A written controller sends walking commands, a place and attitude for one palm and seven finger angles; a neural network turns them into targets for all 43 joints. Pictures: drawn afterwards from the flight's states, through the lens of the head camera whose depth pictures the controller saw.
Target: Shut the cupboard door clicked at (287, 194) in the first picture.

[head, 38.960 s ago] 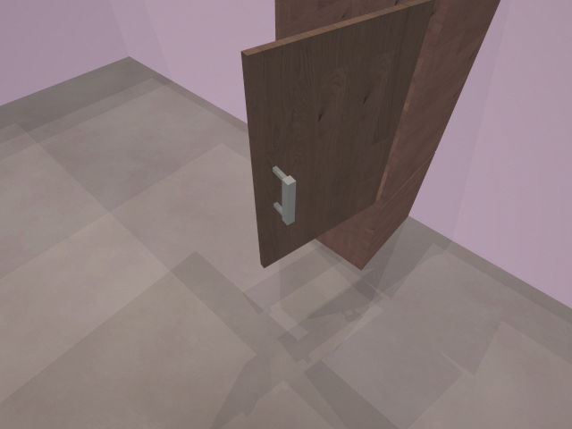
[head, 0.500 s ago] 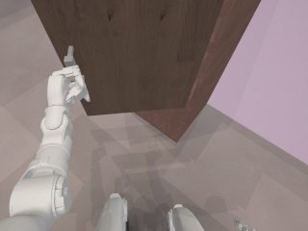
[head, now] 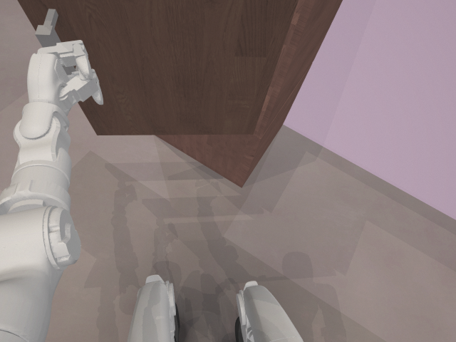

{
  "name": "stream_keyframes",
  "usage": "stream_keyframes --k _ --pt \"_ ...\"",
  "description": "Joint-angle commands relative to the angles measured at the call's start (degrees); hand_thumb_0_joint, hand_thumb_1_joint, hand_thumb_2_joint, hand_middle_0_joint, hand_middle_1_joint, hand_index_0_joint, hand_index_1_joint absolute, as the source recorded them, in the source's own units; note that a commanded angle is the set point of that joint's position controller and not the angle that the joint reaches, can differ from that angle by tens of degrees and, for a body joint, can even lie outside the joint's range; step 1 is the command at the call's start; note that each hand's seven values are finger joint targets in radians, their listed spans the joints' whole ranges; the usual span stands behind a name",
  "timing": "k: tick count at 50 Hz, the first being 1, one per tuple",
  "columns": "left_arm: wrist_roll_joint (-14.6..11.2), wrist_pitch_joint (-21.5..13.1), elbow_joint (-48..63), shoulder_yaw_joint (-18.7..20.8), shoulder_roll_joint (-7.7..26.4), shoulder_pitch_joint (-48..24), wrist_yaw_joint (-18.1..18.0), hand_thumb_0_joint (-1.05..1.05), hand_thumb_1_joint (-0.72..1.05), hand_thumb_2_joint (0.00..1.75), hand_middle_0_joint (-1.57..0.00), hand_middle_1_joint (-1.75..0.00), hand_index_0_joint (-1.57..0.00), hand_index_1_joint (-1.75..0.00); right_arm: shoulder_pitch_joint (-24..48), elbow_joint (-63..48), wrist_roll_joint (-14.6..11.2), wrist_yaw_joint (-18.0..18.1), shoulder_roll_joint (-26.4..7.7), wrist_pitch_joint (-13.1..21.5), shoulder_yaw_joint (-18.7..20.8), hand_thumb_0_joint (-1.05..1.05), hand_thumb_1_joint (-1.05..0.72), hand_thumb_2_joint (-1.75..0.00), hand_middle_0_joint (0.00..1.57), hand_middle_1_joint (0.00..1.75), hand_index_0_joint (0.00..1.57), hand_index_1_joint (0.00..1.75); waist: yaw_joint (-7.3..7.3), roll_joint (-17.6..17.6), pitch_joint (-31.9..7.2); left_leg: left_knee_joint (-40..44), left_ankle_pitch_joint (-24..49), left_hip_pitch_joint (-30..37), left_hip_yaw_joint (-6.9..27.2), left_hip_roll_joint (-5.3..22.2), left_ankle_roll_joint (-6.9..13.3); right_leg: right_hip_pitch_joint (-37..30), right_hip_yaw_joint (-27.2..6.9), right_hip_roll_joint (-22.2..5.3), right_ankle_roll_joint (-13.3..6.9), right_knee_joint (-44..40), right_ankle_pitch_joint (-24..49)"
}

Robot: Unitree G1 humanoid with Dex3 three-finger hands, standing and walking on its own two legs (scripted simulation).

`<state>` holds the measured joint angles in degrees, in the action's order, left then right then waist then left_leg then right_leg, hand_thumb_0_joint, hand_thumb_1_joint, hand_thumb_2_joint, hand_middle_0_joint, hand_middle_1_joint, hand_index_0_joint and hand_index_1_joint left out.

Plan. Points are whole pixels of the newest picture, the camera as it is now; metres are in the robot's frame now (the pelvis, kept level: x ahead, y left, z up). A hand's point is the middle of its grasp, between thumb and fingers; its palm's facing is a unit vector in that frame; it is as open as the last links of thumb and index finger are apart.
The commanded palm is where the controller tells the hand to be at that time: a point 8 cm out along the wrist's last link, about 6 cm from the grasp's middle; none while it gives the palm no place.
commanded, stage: push the door shut along its arc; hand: left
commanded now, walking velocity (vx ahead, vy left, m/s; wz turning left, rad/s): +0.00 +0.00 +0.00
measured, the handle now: (65, 54) +0.60 +0.23 +0.08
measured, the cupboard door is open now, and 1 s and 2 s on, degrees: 36 27 27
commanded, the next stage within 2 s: pull the fist back off the door in 0.62 s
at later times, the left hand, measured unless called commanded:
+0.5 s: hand (114, 54) +0.59 +0.15 +0.09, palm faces -0.15 -0.99 -0.02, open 3.1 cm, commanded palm +0.59 +0.17 +0.08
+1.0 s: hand (121, 51) +0.61 +0.14 +0.07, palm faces +0.23 -0.97 -0.02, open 3.1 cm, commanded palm +0.58 +0.16 +0.08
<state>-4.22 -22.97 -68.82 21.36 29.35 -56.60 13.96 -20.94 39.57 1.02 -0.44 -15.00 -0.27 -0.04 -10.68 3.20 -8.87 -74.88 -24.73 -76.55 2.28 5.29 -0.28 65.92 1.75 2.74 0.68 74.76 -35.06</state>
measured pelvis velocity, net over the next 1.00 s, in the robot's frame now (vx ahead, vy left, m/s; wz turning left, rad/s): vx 0.01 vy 0.00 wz -0.04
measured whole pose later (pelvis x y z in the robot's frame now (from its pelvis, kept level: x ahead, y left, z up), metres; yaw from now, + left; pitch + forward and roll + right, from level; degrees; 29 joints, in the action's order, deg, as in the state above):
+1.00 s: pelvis +0.01 +0.00 -0.02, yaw -3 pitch +32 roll -6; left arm 6.7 -15.0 -67.3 27.6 29.7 -67.9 -8.3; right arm -24.8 36.8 5.3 -5.7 -12.0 -0.2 -1.9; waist -15.5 5.4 -8.2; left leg -78.6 -26.4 -84.8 2.6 6.6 -0.1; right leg 73.9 1.5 4.2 1.0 77.2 -35.7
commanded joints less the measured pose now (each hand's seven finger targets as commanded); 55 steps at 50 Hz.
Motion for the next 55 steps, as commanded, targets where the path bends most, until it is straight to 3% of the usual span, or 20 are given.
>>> stream_keyframes --k 1,5,8,12,18,21,24,28,31,36,37,38,39,40,42,43,45,48,50,55 --pt "0.2 -2.9 11.2 0.0 12.3 -28.8 1.8 0.00 0.90 0.90 -1.30 -1.50 -1.30 -1.50 -9.2 -3.1 0.1 0.6 -10.7 0.9 3.3 0.00 -0.90 -0.90 0.20 0.30 0.20 0.30 -2.35 7.7 -28.7 6.0 12.2 36.3 3.5 -1.6 2.2 2.4 0.4 1.0 -2.5 -12.2 14.0" --pt "0.9 -1.7 9.2 0.7 14.9 -33.6 2.0 0.00 0.90 0.90 -1.30 -1.50 -1.30 -1.50 -9.9 -3.0 0.1 0.7 -11.1 1.2 2.9 0.00 -0.90 -0.90 0.20 0.30 0.20 0.30 -3.93 7.3 -27.9 4.8 11.0 34.0 3.8 -1.4 2.5 4.1 0.3 1.2 -2.4 -11.6 13.1" --pt "1.6 -1.7 10.2 -1.0 13.7 -36.3 2.4 0.00 0.90 0.90 -1.30 -1.50 -1.30 -1.50 -10.4 -3.0 0.3 0.5 -11.1 1.6 3.0 0.00 -0.90 -0.90 0.20 0.30 0.20 0.30 -4.35 10.7 -30.0 4.3 12.6 36.8 4.4 -1.3 2.2 6.4 0.7 1.2 -2.7 -10.8 13.4" --pt "1.9 0.0 8.1 -1.7 13.8 -39.9 3.1 0.00 0.90 0.90 -1.30 -1.50 -1.30 -1.50 -11.2 -2.9 0.4 0.4 -11.2 1.8 2.5 0.00 -0.90 -0.90 0.20 0.30 0.20 0.30 -5.83 10.9 -29.4 3.1 12.3 35.5 4.7 -1.3 2.5 8.4 1.0 1.4 -2.8 -10.0 13.0" --pt "3.1 1.6 8.2 0.9 18.8 -42.1 3.8 0.00 0.90 0.90 -1.30 -1.50 -1.30 -1.50 -12.3 -3.2 0.6 0.2 -11.6 1.9 2.1 0.00 -0.90 -0.90 0.20 0.30 0.20 0.30 -5.45 12.5 -33.3 1.2 16.3 35.4 4.9 -1.1 2.5 7.8 1.2 1.7 -2.9 -8.6 15.4" --pt "3.7 2.9 7.1 -0.8 17.8 -43.3 4.3 0.00 0.90 0.90 -1.30 -1.50 -1.30 -1.50 -12.6 -3.4 0.4 0.2 -11.5 1.7 2.0 0.00 -0.90 -0.90 0.20 0.30 0.20 0.30 -6.60 11.7 -32.2 0.7 14.7 33.4 4.5 -1.1 2.8 8.2 1.1 1.9 -2.7 -8.8 14.9" --pt "4.2 3.5 6.9 1.8 22.7 -46.0 4.8 0.00 0.90 0.90 -1.30 -1.50 -1.30 -1.50 -13.4 -3.2 0.5 0.5 -11.8 1.9 1.6 0.00 -0.90 -0.90 0.20 0.30 0.20 0.30 -6.81 12.1 -33.5 -0.3 15.1 31.8 4.3 -1.1 3.0 7.1 0.9 2.0 -2.7 -8.1 15.7" --pt "4.7 4.3 6.1 0.8 22.6 -47.3 6.0 0.00 0.90 0.90 -1.30 -1.50 -1.30 -1.50 -13.7 -3.0 0.5 0.6 -11.7 2.1 1.4 0.00 -0.90 -0.90 0.20 0.30 0.20 0.30 -7.58 13.2 -33.1 -1.5 16.4 31.2 4.2 -1.0 3.1 8.2 1.0 2.2 -2.7 -7.6 16.9" --pt "4.9 5.7 4.0 0.6 24.0 -48.3 6.9 0.00 0.90 0.90 -1.30 -1.50 -1.30 -1.50 -14.4 -2.9 0.5 0.8 -11.8 2.2 1.0 0.00 -0.90 -0.90 0.20 0.30 0.20 0.30 -8.43 11.5 -31.8 -2.2 14.9 27.9 3.9 -1.1 3.5 7.2 0.9 2.5 -2.6 -7.6 16.7" --pt "5.7 6.7 5.2 -1.1 23.6 -52.3 8.2 0.00 0.90 0.90 -1.30 -1.50 -1.30 -1.50 -15.4 -2.2 0.8 1.2 -11.9 2.4 0.9 0.00 -0.90 -0.90 0.20 0.30 0.20 0.30 -9.33 15.2 -33.5 -3.3 17.0 30.6 4.7 -0.7 3.3 10.6 1.6 2.6 -2.8 -6.3 17.0" --pt "0.5 8.2 6.1 11.6 23.9 -48.3 -2.4 0.00 0.90 0.90 -1.30 -1.50 -1.30 -1.50 -17.4 -4.1 2.2 0.8 -10.6 2.7 0.2 0.00 -0.90 -0.90 0.20 0.30 0.20 0.30 -4.14 16.0 -34.0 -1.4 19.3 30.8 5.7 -0.1 2.9 8.1 2.2 2.3 -2.7 -6.5 17.7" --pt "1.7 8.9 6.0 8.3 20.0 -45.2 -7.3 0.00 0.90 0.90 -1.30 -1.50 -1.30 -1.50 -16.8 -4.5 2.5 -0.1 -10.5 2.7 0.6 0.00 -0.90 -0.90 0.20 0.30 0.20 0.30 -4.61 14.7 -36.5 -0.8 20.1 31.9 5.7 0.3 2.4 8.2 2.7 2.4 -2.1 -6.0 17.6" --pt "2.1 9.0 7.4 9.6 18.1 -44.7 -11.7 0.00 0.90 0.90 -1.30 -1.50 -1.30 -1.50 -17.5 -4.2 3.4 -0.8 -10.3 2.6 1.3 0.00 -0.90 -0.90 0.20 0.30 0.20 0.30 -4.85 12.4 -37.5 -1.0 19.9 31.7 5.6 0.3 2.3 8.1 3.0 2.2 -1.6 -6.1 17.4" --pt "3.9 8.8 9.3 9.4 17.0 -43.7 -16.1 0.00 0.90 0.90 -1.30 -1.50 -1.30 -1.50 -17.9 -4.4 3.9 -1.6 -9.9 2.2 1.4 0.00 -0.90 -0.90 0.20 0.30 0.20 0.30 -4.16 13.6 -37.5 -0.4 19.9 32.1 5.4 0.2 2.1 7.5 3.1 2.2 -1.5 -6.2 17.3" --pt "7.9 7.8 9.8 11.9 18.6 -40.4 -23.0 0.00 0.90 0.90 -1.30 -1.50 -1.30 -1.50 -18.5 -4.7 4.9 -2.9 -9.9 1.4 1.7 0.00 -0.90 -0.90 0.20 0.30 0.20 0.30 -3.06 12.6 -37.5 -0.2 19.9 31.4 4.9 -0.2 2.0 6.1 2.9 2.2 -1.5 -6.3 17.3" --pt "11.0 7.0 11.9 8.6 17.7 -41.6 -24.7 0.00 0.90 0.90 -1.30 -1.50 -1.30 -1.50 -18.1 -4.6 5.3 -3.7 -9.9 0.9 1.7 0.00 -0.90 -0.90 0.20 0.30 0.20 0.30 -4.05 14.3 -36.9 0.4 19.6 31.5 4.6 -0.3 1.9 6.1 2.9 2.1 -1.5 -6.7 17.2" --pt "13.8 4.7 14.7 6.0 16.3 -41.7 -25.1 0.00 0.90 0.90 -1.30 -1.50 -1.30 -1.50 -17.7 -4.4 5.1 -4.7 -9.9 0.3 2.5 0.00 -0.90 -0.90 0.20 0.30 0.20 0.30 -4.66 14.4 -36.9 1.5 17.7 33.4 4.4 -0.5 1.8 5.0 2.5 2.2 -1.8 -8.2 16.5" --pt "11.0 1.4 18.7 4.4 14.0 -43.6 -22.0 0.00 0.90 0.90 -1.30 -1.50 -1.30 -1.50 -16.5 -4.0 4.2 -4.5 -9.9 0.2 3.3 0.00 -0.90 -0.90 0.20 0.30 0.20 0.30 -5.29 13.4 -39.3 3.3 18.0 36.4 4.3 -0.9 1.7 1.4 1.7 2.4 -1.8 -10.1 18.6" --pt "9.2 0.6 16.4 4.9 13.7 -40.4 -20.2 0.00 0.90 0.90 -1.30 -1.50 -1.30 -1.50 -16.4 -3.3 3.7 -4.2 -9.8 0.2 3.3 0.00 -0.90 -0.90 0.20 0.30 0.20 0.30 -4.59 11.6 -37.7 4.4 17.3 36.1 3.8 -1.2 1.6 -0.9 1.6 2.4 -1.8 -11.2 19.1" --pt "7.4 -0.6 11.0 1.6 6.9 -34.0 -19.6 0.00 0.90 0.90 -1.30 -1.50 -1.30 -1.50 -16.0 -2.7 3.7 -4.0 -9.0 0.0 3.4 0.00 -0.90 -0.90 0.20 0.30 0.20 0.30 -4.36 9.0 -31.2 6.1 16.2 35.0 2.5 -1.8 1.9 -1.7 1.4 2.1 -1.6 -13.4 19.6"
